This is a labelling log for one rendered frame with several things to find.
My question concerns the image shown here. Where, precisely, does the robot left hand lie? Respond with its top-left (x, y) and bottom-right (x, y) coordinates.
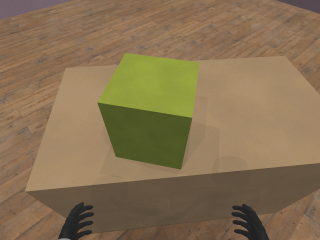
top-left (58, 202), bottom-right (94, 240)

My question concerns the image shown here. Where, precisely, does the carton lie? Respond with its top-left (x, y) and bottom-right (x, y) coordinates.
top-left (97, 53), bottom-right (200, 170)

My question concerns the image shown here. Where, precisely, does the robot right hand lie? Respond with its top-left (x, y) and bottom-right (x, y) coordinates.
top-left (231, 204), bottom-right (269, 240)

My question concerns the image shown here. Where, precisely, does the pedestal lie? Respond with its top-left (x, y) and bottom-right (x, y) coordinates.
top-left (25, 56), bottom-right (320, 234)

